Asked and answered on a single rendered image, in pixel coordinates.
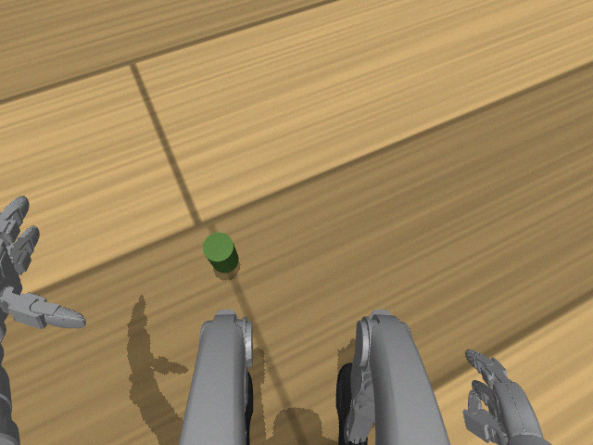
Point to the left robot arm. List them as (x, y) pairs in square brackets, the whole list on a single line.
[(9, 432)]

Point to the right robot hand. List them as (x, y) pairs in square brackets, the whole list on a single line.
[(510, 412)]

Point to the right robot foot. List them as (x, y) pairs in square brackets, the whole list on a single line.
[(343, 400)]

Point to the left robot hand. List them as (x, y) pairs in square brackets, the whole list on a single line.
[(15, 258)]

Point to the can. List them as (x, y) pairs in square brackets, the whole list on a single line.
[(221, 253)]

